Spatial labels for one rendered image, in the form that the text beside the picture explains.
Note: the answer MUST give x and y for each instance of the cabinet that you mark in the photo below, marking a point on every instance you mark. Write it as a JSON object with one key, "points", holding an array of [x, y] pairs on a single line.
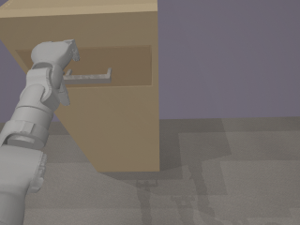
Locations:
{"points": [[116, 127]]}

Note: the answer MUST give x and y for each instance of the robot left upper arm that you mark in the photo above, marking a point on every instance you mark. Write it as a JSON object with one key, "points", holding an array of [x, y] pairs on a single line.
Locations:
{"points": [[21, 172]]}

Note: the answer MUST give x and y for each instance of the drawer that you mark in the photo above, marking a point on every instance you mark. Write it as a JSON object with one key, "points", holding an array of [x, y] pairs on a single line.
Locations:
{"points": [[131, 65]]}

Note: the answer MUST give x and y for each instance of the robot left forearm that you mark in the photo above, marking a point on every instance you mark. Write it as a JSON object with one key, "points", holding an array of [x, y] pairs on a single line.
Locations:
{"points": [[29, 124]]}

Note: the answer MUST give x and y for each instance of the handle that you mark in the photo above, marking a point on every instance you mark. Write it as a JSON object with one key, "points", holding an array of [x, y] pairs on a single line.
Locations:
{"points": [[88, 79]]}

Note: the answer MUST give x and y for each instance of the left robot hand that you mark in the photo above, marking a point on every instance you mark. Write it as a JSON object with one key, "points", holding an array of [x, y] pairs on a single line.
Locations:
{"points": [[61, 53]]}

